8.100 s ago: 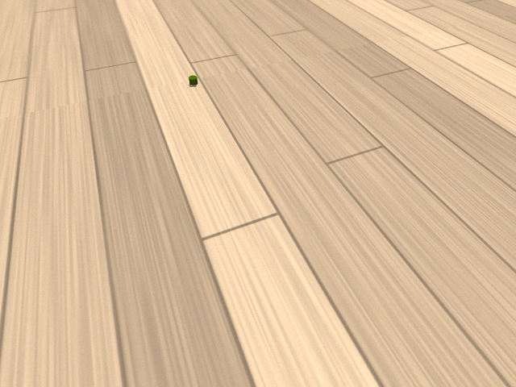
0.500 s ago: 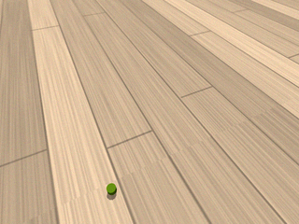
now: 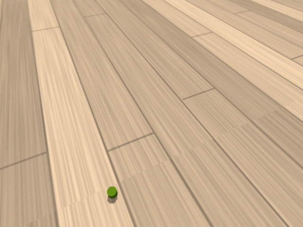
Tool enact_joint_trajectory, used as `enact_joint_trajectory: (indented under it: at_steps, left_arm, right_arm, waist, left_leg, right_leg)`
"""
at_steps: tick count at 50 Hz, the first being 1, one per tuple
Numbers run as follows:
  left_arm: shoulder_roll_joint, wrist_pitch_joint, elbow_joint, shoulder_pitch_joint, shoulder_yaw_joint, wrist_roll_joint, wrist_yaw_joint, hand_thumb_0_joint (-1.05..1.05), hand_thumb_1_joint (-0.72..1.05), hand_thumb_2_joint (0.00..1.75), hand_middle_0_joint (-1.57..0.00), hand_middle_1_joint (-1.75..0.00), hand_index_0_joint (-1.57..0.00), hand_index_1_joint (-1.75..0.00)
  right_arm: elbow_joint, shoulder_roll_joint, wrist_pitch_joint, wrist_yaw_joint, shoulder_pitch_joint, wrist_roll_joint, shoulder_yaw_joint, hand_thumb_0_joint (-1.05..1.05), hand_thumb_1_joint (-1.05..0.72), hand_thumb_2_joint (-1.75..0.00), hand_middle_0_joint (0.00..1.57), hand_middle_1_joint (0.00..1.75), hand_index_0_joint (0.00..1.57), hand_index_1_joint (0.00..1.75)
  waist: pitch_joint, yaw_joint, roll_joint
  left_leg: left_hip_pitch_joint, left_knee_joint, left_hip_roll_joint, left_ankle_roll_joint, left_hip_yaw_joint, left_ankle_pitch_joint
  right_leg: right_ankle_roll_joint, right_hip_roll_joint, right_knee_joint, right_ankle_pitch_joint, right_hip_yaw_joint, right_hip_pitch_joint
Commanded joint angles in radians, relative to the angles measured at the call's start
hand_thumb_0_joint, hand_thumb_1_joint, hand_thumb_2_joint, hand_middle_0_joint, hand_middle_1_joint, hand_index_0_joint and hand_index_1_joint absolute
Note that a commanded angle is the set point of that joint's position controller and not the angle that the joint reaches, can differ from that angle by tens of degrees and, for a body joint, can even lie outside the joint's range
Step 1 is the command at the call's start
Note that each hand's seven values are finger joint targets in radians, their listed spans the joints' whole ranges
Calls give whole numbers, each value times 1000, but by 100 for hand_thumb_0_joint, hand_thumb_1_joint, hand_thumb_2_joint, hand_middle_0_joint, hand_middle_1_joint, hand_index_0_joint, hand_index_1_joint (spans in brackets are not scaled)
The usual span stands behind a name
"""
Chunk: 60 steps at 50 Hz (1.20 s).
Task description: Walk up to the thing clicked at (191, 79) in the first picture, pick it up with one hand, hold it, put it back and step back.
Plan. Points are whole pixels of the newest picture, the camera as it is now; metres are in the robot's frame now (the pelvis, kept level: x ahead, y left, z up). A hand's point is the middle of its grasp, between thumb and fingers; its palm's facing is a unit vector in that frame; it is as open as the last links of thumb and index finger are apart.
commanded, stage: stand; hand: left
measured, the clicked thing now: (112, 192) +0.45 +0.24 -0.76
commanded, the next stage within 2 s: none
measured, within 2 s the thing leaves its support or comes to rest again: neither
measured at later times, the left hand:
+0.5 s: hand out of the picture +0.08 +0.25 -0.16, palm faces -0.03 -0.94 -0.33, open 7.4 cm
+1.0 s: hand out of the picture +0.09 +0.25 -0.16, palm faces -0.03 -0.94 -0.34, open 7.4 cm
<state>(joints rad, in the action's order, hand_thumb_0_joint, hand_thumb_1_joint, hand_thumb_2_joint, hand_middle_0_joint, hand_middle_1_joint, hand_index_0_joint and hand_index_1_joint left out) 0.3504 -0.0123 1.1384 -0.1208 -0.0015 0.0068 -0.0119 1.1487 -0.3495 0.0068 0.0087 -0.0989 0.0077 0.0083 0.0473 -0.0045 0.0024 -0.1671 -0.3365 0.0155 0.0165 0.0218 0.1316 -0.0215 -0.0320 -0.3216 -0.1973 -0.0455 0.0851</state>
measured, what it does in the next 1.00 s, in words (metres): stands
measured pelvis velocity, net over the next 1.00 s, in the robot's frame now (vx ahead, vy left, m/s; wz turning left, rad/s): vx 0.02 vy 0.00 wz -0.01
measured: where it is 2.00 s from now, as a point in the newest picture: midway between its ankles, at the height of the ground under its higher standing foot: outside the picture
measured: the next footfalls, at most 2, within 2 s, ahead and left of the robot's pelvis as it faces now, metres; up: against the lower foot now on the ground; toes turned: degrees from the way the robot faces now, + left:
none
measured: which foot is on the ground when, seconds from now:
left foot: down 0.00-1.00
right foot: down 0.00-1.00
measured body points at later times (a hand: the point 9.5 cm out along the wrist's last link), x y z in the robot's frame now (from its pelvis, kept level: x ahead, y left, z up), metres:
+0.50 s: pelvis +0.01 +0.00 +0.00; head +0.03 +0.00 +0.45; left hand +0.08 +0.30 -0.13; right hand +0.08 -0.30 -0.13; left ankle +0.03 +0.13 -0.75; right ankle -0.01 -0.13 -0.75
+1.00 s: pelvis +0.02 +0.00 +0.00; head +0.03 +0.00 +0.45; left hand +0.09 +0.30 -0.13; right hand +0.09 -0.30 -0.13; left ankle +0.03 +0.13 -0.75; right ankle -0.01 -0.13 -0.75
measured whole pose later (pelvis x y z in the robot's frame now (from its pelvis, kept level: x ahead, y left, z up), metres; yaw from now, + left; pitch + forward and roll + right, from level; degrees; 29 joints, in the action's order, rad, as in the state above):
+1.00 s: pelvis +0.02 +0.00 +0.00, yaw +0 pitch -2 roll +0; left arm 0.35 -0.01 1.12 -0.12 -0.01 0.01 -0.01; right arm 1.13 -0.35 0.01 0.00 -0.10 0.01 0.01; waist 0.05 0.00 0.00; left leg -0.14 -0.33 0.02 0.02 0.01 0.15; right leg -0.02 -0.03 -0.31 -0.21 -0.04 0.06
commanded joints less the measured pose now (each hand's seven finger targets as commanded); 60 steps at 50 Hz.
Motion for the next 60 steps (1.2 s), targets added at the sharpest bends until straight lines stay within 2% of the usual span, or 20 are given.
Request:
enact_joint_trajectory:
  at_steps: [1, 8, 14, 21, 25, 29, 33, 36, 40, 44, 52, 60]
  left_arm:
    - [214, -17, -54, 35, -41, 2, 16, 0, 90, 90, -20, -30, -20, -30]
    - [211, -11, -51, 31, -42, 5, 14, 0, 90, 90, -20, -30, -20, -30]
    - [211, -13, -56, 34, -42, 5, 14, 0, 90, 90, -20, -30, -20, -30]
    - [212, -16, -60, 35, -42, 2, 16, 0, 90, 90, -20, -30, -20, -30]
    - [217, -14, -60, 29, -45, 3, 17, 0, 90, 90, -20, -30, -20, -30]
    - [213, -12, -59, 33, -44, 5, 18, 0, 90, 90, -20, -30, -20, -30]
    - [210, -14, -60, 28, -43, 2, 18, 0, 90, 90, -20, -30, -20, -30]
    - [213, -13, -60, 34, -44, 5, 19, 0, 90, 90, -20, -30, -20, -30]
    - [212, -13, -63, 34, -45, 5, 18, 0, 90, 90, -20, -30, -20, -30]
    - [217, -14, -67, 37, -48, 6, 19, 0, 90, 90, -20, -30, -20, -30]
    - [213, -15, -68, 36, -47, 5, 20, 0, 90, 90, -20, -30, -20, -30]
    - [214, -9, -67, 33, -49, 5, 17, 0, 90, 90, -20, -30, -20, -30]
  right_arm:
    - [-60, -215, 23, -12, 51, -1, -40, 0, -90, -90, 20, 30, 20, 30]
    - [-62, -220, 24, -13, 55, -1, -40, 0, -90, -90, 20, 30, 20, 30]
    - [-63, -220, 23, -14, 51, 0, -40, 0, -90, -90, 20, 30, 20, 30]
    - [-64, -214, 25, -13, 43, -2, -37, 0, -90, -90, 20, 30, 20, 30]
    - [-63, -217, 27, -17, 36, -1, -36, 0, -90, -90, 20, 30, 20, 30]
    - [-66, -215, 24, -19, 37, -1, -37, 0, -90, -90, 20, 30, 20, 30]
    - [-68, -215, 26, -19, 46, -2, -36, 0, -90, -90, 20, 30, 20, 30]
    - [-69, -209, 21, -19, 47, -1, -36, 0, -90, -90, 20, 30, 20, 30]
    - [-69, -213, 21, -18, 47, -1, -36, 0, -90, -90, 20, 30, 20, 30]
    - [-74, -212, 24, -19, 47, 0, -39, 0, -90, -90, 20, 30, 20, 30]
    - [-78, -211, 25, -19, 44, -1, -38, 0, -90, -90, 20, 30, 20, 30]
    - [-77, -212, 22, -19, 40, 0, -40, 0, -90, -90, 20, 30, 20, 30]
  waist:
    - [-65, 5, 3]
    - [-52, 9, 19]
    - [-58, 8, -2]
    - [-78, 4, 7]
    - [-100, 7, 12]
    - [-87, 7, 0]
    - [-92, 8, 2]
    - [-67, 4, -10]
    - [-65, 4, 5]
    - [-90, 6, -2]
    - [-93, 5, 6]
    - [-45, 5, 1]
  left_leg:
    - [40, 45, 106, -29, 87, -84]
    - [26, 62, 110, -30, 97, -27]
    - [37, 55, 108, -27, 94, -58]
    - [44, 42, 109, -29, 88, -119]
    - [64, 28, 119, -33, 83, -197]
    - [58, 32, 118, -33, 81, -174]
    - [76, 25, 120, -30, 81, -216]
    - [63, 38, 114, -26, 81, -147]
    - [59, 42, 113, -28, 77, -127]
    - [73, 35, 119, -32, 78, -178]
    - [81, 27, 121, -35, 72, -215]
    - [50, 55, 110, -28, 76, -88]
  right_leg:
    - [32, -110, 69, 50, 87, 29]
    - [35, -108, 64, 28, 85, 26]
    - [34, -106, 65, 22, 82, 35]
    - [34, -113, 64, 85, 87, 8]
    - [35, -119, 48, 158, 86, -21]
    - [33, -114, 55, 131, 78, -10]
    - [30, -116, 52, 168, 79, -8]
    - [31, -112, 64, 114, 80, 11]
    - [34, -114, 70, 105, 85, 7]
    - [35, -116, 58, 144, 83, -12]
    - [34, -118, 51, 187, 80, -21]
    - [37, -108, 71, 58, 83, 16]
